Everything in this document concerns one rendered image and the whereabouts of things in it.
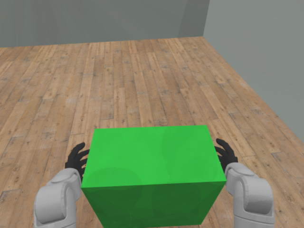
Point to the right robot hand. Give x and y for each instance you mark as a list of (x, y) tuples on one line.
[(228, 155)]

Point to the right robot forearm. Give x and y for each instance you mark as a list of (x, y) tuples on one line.
[(253, 200)]

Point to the left robot forearm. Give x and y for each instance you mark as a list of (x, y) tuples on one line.
[(55, 203)]

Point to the carton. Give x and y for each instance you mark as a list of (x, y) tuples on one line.
[(145, 177)]

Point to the left robot hand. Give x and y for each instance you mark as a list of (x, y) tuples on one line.
[(75, 157)]

